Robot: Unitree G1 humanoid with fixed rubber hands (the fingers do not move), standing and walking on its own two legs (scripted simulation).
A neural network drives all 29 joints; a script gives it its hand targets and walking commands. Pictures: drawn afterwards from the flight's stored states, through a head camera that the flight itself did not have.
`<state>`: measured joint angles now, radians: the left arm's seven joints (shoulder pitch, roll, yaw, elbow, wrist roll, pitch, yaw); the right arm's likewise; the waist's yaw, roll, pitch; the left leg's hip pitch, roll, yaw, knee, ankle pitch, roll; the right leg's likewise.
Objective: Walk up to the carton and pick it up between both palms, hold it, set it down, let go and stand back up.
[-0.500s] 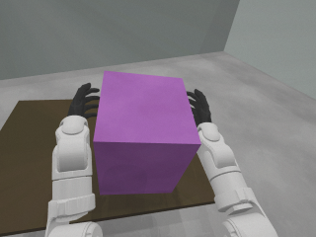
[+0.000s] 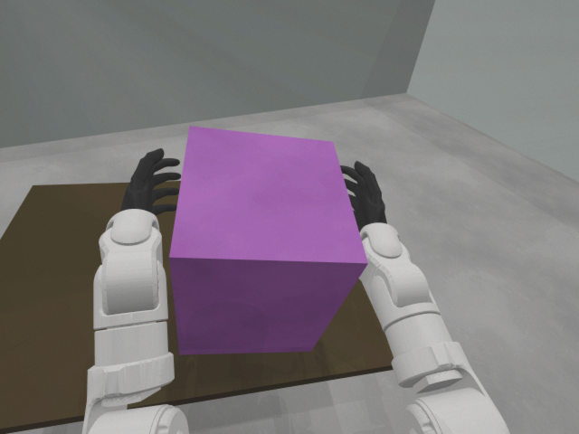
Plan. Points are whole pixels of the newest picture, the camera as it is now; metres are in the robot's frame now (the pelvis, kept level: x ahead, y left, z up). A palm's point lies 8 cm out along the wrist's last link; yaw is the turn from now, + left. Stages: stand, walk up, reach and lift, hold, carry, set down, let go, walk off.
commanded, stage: hold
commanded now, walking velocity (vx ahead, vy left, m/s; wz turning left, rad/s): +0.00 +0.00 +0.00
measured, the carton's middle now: (255, 248) +0.36 +0.02 +0.11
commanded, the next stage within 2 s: none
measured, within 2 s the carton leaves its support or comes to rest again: neither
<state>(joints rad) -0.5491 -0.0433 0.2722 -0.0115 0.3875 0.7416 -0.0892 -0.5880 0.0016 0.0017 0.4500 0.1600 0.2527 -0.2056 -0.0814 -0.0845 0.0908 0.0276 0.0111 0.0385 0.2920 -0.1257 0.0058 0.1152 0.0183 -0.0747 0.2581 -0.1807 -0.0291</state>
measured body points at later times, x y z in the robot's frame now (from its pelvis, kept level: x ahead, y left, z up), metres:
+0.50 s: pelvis +0.00 +0.00 +0.00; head -0.04 +0.04 +0.45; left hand +0.37 +0.16 +0.19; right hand +0.37 -0.13 +0.17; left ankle +0.04 +0.11 -0.75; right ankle -0.01 -0.09 -0.75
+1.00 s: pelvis +0.00 +0.00 +0.00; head -0.04 +0.04 +0.45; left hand +0.37 +0.16 +0.19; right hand +0.37 -0.13 +0.18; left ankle +0.04 +0.11 -0.75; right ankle -0.01 -0.09 -0.75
